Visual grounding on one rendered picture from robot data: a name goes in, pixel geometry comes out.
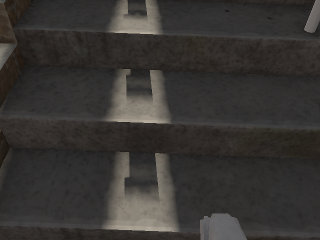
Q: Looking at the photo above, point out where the right robot thigh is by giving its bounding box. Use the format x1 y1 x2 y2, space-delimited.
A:
200 213 247 240

